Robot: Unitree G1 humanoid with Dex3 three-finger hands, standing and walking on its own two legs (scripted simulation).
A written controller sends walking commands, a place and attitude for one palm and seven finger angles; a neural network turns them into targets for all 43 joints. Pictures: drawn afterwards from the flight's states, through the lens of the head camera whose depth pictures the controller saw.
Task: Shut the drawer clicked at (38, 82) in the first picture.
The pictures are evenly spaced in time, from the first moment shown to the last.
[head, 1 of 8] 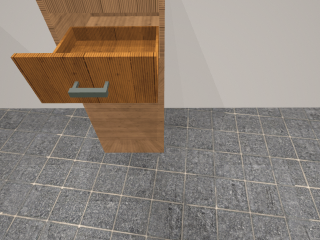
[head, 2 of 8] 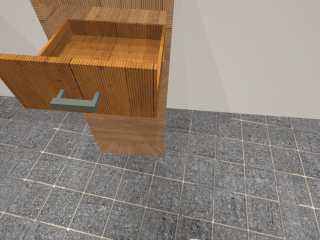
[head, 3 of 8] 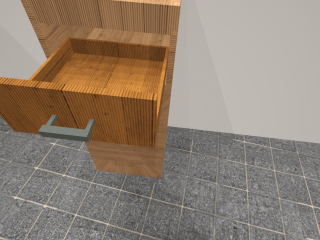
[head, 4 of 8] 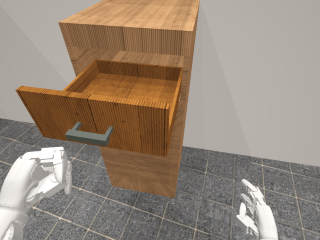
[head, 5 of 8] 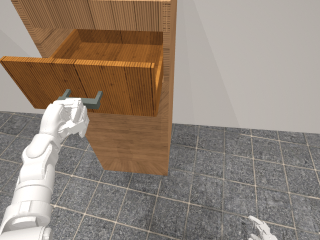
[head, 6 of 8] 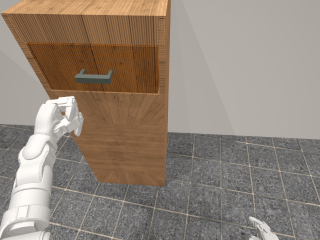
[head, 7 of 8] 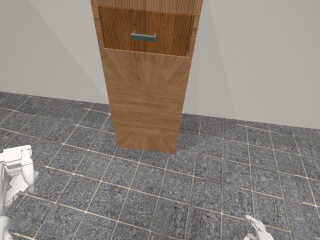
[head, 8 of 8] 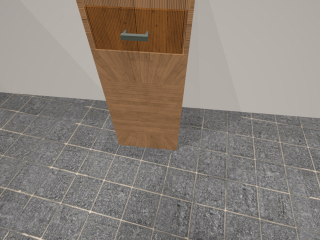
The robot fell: no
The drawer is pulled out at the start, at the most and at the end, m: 0.27 0.27 0.00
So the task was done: yes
